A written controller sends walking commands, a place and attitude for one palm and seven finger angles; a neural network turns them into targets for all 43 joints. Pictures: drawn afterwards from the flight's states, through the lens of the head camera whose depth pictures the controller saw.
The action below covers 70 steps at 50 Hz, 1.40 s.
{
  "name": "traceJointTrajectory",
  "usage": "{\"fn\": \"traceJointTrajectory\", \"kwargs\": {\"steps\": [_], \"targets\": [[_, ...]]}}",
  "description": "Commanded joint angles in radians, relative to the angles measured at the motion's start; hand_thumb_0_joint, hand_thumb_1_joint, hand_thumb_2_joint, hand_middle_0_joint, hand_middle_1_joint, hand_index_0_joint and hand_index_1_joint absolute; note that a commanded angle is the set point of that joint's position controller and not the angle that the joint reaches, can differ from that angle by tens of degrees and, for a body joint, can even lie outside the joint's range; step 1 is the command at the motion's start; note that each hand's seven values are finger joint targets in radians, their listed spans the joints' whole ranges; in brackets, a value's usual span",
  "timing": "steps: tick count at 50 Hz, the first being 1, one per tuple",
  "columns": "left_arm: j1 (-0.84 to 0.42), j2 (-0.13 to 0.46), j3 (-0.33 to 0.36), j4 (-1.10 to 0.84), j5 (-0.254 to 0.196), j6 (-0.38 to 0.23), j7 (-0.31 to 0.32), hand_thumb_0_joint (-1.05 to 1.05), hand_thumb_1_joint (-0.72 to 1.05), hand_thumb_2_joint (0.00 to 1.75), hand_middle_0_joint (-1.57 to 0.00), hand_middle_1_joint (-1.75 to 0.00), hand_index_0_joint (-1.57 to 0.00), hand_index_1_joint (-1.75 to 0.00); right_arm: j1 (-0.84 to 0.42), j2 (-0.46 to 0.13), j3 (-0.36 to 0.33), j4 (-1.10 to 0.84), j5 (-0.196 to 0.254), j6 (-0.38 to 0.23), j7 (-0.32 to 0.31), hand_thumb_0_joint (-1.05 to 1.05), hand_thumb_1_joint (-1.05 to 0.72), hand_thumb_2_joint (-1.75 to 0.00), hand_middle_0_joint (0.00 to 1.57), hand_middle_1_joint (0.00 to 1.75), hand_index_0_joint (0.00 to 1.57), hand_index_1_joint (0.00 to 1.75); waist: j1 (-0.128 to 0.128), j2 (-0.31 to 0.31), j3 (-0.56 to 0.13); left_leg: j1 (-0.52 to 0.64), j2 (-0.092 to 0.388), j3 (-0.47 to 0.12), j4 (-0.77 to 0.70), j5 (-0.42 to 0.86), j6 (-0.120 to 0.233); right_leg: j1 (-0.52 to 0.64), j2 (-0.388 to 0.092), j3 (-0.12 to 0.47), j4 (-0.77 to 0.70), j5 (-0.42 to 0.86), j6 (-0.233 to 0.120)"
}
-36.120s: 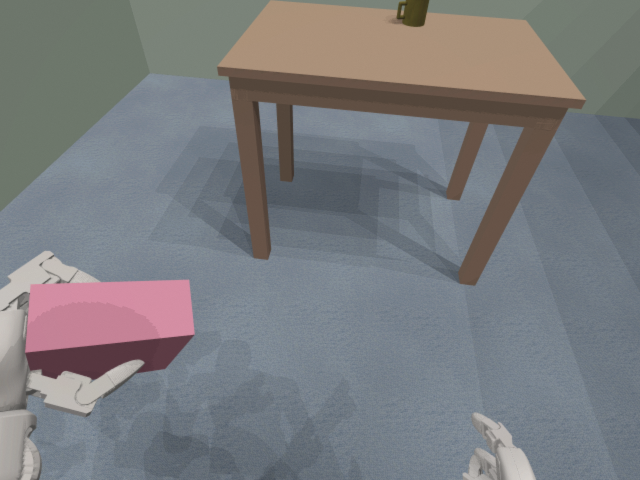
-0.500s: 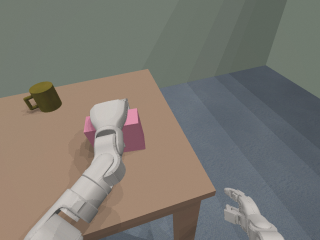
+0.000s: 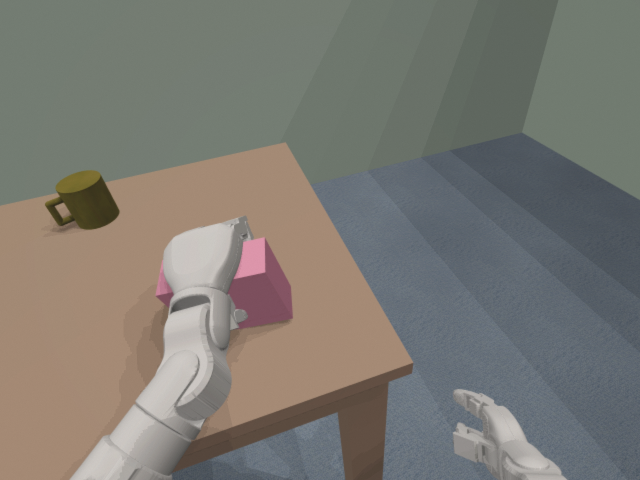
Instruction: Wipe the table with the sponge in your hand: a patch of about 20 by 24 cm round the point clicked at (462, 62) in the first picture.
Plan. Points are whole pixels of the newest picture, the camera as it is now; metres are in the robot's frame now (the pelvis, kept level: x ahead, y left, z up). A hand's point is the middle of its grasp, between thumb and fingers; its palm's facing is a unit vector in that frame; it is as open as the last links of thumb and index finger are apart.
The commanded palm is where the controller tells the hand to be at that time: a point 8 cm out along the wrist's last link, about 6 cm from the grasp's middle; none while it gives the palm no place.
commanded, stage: wipe back along the third lane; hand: left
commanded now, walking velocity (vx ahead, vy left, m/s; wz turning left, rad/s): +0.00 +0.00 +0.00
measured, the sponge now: (236, 297) +0.33 +0.16 +0.09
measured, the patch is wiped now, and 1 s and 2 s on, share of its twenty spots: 0.95 1.00 1.00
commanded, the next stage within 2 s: slide back across to the middle lane in 0.32 s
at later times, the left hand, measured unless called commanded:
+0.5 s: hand (228, 307) +0.27 +0.14 +0.14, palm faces +0.24 -0.24 -0.94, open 9.7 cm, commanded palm +0.22 +0.14 +0.16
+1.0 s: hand (196, 314) +0.25 +0.16 +0.15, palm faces +0.25 -0.35 -0.90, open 9.7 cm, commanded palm +0.20 +0.19 +0.20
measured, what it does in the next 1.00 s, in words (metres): stands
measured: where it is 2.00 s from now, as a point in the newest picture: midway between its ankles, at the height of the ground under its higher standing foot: outside the picture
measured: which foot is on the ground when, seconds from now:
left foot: down 0.00-1.00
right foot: down 0.00-1.00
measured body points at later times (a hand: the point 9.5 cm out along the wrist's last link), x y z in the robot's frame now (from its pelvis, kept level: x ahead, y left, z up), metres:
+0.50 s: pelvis -0.01 -0.01 +0.00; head -0.06 -0.06 +0.44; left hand +0.25 +0.15 +0.19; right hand +0.23 -0.21 -0.07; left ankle +0.00 +0.14 -0.73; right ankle -0.04 -0.11 -0.73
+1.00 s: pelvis -0.01 -0.01 +0.00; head -0.06 -0.05 +0.45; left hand +0.23 +0.18 +0.20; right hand +0.23 -0.21 -0.07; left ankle +0.00 +0.14 -0.73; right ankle -0.04 -0.11 -0.73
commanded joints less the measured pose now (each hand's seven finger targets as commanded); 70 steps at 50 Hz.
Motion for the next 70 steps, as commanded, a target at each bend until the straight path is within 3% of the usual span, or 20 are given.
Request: {"fn": "traceJointTrajectory", "kwargs": {"steps": [1,9,16,19,21,24,25,29,31,33,34,41,44,46,49,54,63,67,69,70], "targets": [[-0.056,-0.009,0.014,-0.086,-0.078,0.007,-0.039,0.0,0.1,1.3,-1.2,-1.6,-1.2,-1.6,-0.268,-0.09,-0.036,-0.192,0.012,-0.059,-0.01,0.0,-0.9,-0.9,0.2,0.3,0.2,0.3,0.001,-0.19,-0.063,0.039,-0.028,0.04,-0.052,0.233,0.061,0.023,0.025,-0.016,-0.092,0.345,-0.032],[0.049,0.03,0.06,-0.159,-0.09,-0.024,-0.035,0.0,0.1,1.3,-1.2,-1.6,-1.2,-1.6,-0.268,-0.09,-0.043,-0.208,0.008,-0.08,-0.012,0.0,-0.9,-0.9,0.2,0.3,0.2,0.3,0.019,-0.189,-0.06,0.045,-0.035,0.038,-0.052,0.211,0.067,0.026,0.026,0.022,-0.12,0.302,-0.032],[0.114,-0.045,-0.018,-0.204,-0.095,-0.053,-0.032,0.0,0.1,1.3,-1.2,-1.6,-1.2,-1.6,-0.265,-0.083,-0.047,-0.214,0.007,-0.086,-0.002,0.0,-0.9,-0.9,0.2,0.3,0.2,0.3,0.011,-0.19,-0.03,0.054,-0.032,0.042,-0.05,0.204,0.069,0.0,0.027,0.009,-0.119,0.271,-0.03],[0.155,0.0,0.03,-0.232,-0.095,-0.062,-0.027,0.0,0.1,1.3,-1.2,-1.6,-1.2,-1.6,-0.265,-0.085,-0.049,-0.213,0.003,-0.086,-0.001,0.0,-0.9,-0.9,0.2,0.3,0.2,0.3,0.018,-0.198,-0.024,0.056,-0.032,0.04,-0.045,0.215,0.069,0.002,0.027,0.036,-0.128,0.294,-0.033],[0.132,-0.045,-0.018,-0.232,-0.094,-0.069,-0.026,0.0,0.1,1.3,-1.2,-1.6,-1.2,-1.6,-0.266,-0.082,-0.047,-0.21,0.005,-0.085,0.0,0.0,-0.9,-0.9,0.2,0.3,0.2,0.3,0.005,-0.2,-0.007,0.059,-0.027,0.042,-0.046,0.209,0.069,-0.018,0.027,0.018,-0.12,0.28,-0.03],[0.133,0.069,0.095,-0.291,-0.086,-0.078,-0.011,0.0,0.1,1.3,-1.2,-1.6,-1.2,-1.6,-0.262,-0.087,-0.05,-0.208,-0.004,-0.086,-0.009,0.0,-0.9,-0.9,0.2,0.3,0.2,0.3,0.025,-0.179,-0.048,0.072,-0.031,0.036,-0.044,0.23,0.069,0.013,0.029,0.047,-0.115,0.316,-0.038],[0.142,0.023,0.051,-0.303,-0.089,-0.075,-0.011,0.0,0.1,1.3,-1.2,-1.6,-1.2,-1.6,-0.269,-0.078,-0.046,-0.215,-0.003,-0.086,-0.008,0.0,-0.9,-0.9,0.2,0.3,0.2,0.3,0.021,-0.176,-0.048,0.071,-0.03,0.044,-0.044,0.24,0.07,0.021,0.024,0.026,-0.103,0.333,-0.032],[0.202,0.123,0.16,-0.372,-0.1,-0.076,-0.006,0.0,0.1,1.3,-1.2,-1.6,-1.2,-1.6,-0.259,-0.082,-0.044,-0.218,-0.009,-0.083,-0.016,0.0,-0.9,-0.9,0.2,0.3,0.2,0.3,0.034,-0.166,-0.065,0.078,-0.03,0.037,-0.042,0.275,0.068,0.048,0.028,0.056,-0.099,0.401,-0.038],[0.215,0.082,0.123,-0.389,-0.105,-0.072,-0.01,0.0,0.1,1.3,-1.2,-1.6,-1.2,-1.6,-0.257,-0.076,-0.041,-0.22,-0.009,-0.082,-0.017,0.0,-0.9,-0.9,0.2,0.3,0.2,0.3,0.026,-0.163,-0.054,0.082,-0.027,0.041,-0.039,0.294,0.068,0.042,0.028,0.04,-0.091,0.419,-0.035],[0.233,0.124,0.163,-0.412,-0.112,-0.067,-0.011,0.0,0.1,1.3,-1.2,-1.6,-1.2,-1.6,-0.253,-0.08,-0.04,-0.221,-0.01,-0.082,-0.022,0.0,-0.9,-0.9,0.2,0.3,0.2,0.3,0.029,-0.154,-0.047,0.08,-0.027,0.038,-0.039,0.292,0.067,0.042,0.029,0.051,-0.095,0.417,-0.036],[0.214,0.159,0.2,-0.438,-0.112,-0.067,-0.008,0.0,0.1,1.3,-1.2,-1.6,-1.2,-1.6,-0.254,-0.083,-0.039,-0.221,-0.013,-0.08,-0.026,0.0,-0.9,-0.9,0.2,0.3,0.2,0.3,0.031,-0.131,-0.042,0.081,-0.026,0.032,-0.047,0.279,0.066,0.037,0.032,0.063,-0.1,0.39,-0.042],[0.199,0.155,0.194,-0.471,-0.121,-0.065,-0.011,0.0,0.1,1.3,-1.2,-1.6,-1.2,-1.6,-0.252,-0.078,-0.036,-0.225,-0.016,-0.092,-0.043,0.0,-0.9,-0.9,0.2,0.3,0.2,0.3,0.027,-0.115,-0.042,0.097,-0.023,0.031,-0.052,0.273,0.068,0.027,0.033,0.047,-0.103,0.345,-0.042],[0.181,0.243,0.282,-0.514,-0.122,-0.07,-0.006,0.0,0.1,1.3,-1.2,-1.6,-1.2,-1.6,-0.244,-0.085,-0.037,-0.227,-0.021,-0.098,-0.052,0.0,-0.9,-0.9,0.2,0.3,0.2,0.3,0.041,-0.113,-0.077,0.104,-0.026,0.022,-0.056,0.282,0.069,0.053,0.036,0.067,-0.101,0.357,-0.049],[0.19,0.221,0.264,-0.504,-0.128,-0.066,-0.009,0.0,0.1,1.3,-1.2,-1.6,-1.2,-1.6,-0.246,-0.08,-0.035,-0.226,-0.019,-0.102,-0.054,0.0,-0.9,-0.9,0.2,0.3,0.2,0.3,0.037,-0.106,-0.064,0.101,-0.025,0.026,-0.056,0.28,0.068,0.045,0.034,0.054,-0.1,0.349,-0.045],[0.182,0.295,0.338,-0.505,-0.131,-0.063,-0.012,0.0,0.1,1.3,-1.2,-1.6,-1.2,-1.6,-0.24,-0.089,-0.033,-0.224,-0.02,-0.106,-0.063,0.0,-0.9,-0.9,0.2,0.3,0.2,0.3,0.043,-0.099,-0.059,0.1,-0.029,0.023,-0.057,0.266,0.067,0.04,0.034,0.083,-0.117,0.325,-0.048],[0.192,0.31,0.355,-0.515,-0.142,-0.062,-0.026,0.0,0.1,1.3,-1.2,-1.6,-1.2,-1.6,-0.25,-0.088,-0.03,-0.233,-0.015,-0.122,-0.073,0.0,-0.9,-0.9,0.2,0.3,0.2,0.3,0.042,-0.096,-0.045,0.095,-0.033,0.022,-0.057,0.244,0.068,0.026,0.03,0.086,-0.129,0.279,-0.042],[0.079,0.278,0.289,-0.369,-0.109,-0.074,-0.051,0.0,0.1,1.3,-1.2,-1.6,-1.2,-1.6,-0.24,-0.099,-0.027,-0.196,-0.015,-0.174,-0.1,0.0,-0.9,-0.9,0.2,0.3,0.2,0.3,0.017,-0.113,0.007,0.093,-0.039,0.023,-0.07,0.166,0.068,-0.029,0.024,0.066,-0.168,0.167,-0.031],[-0.015,0.319,0.307,-0.266,-0.07,-0.08,-0.056,0.0,0.1,1.3,-1.2,-1.6,-1.2,-1.6,-0.236,-0.105,-0.027,-0.175,-0.017,-0.191,-0.119,0.0,-0.9,-0.9,0.2,0.3,0.2,0.3,0.022,-0.135,-0.009,0.095,-0.043,0.023,-0.083,0.139,0.068,-0.028,0.022,0.06,-0.178,0.118,-0.032],[-0.069,0.345,0.322,-0.262,-0.053,-0.082,-0.06,0.0,0.1,1.3,-1.2,-1.6,-1.2,-1.6,-0.246,-0.107,-0.025,-0.171,-0.016,-0.193,-0.12,0.0,-0.9,-0.9,0.2,0.3,0.2,0.3,0.024,-0.092,-0.036,0.104,-0.045,0.019,-0.095,0.152,0.065,-0.009,0.027,0.066,-0.172,0.134,-0.042],[-0.097,0.298,0.273,-0.231,-0.051,-0.083,-0.064,0.0,0.1,1.3,-1.2,-1.6,-1.2,-1.6,-0.247,-0.101,-0.021,-0.171,-0.016,-0.197,-0.121,0.0,-0.9,-0.9,0.2,0.3,0.2,0.3,0.019,-0.11,-0.033,0.098,-0.046,0.026,-0.093,0.149,0.067,-0.01,0.023,0.043,-0.164,0.139,-0.036]]}}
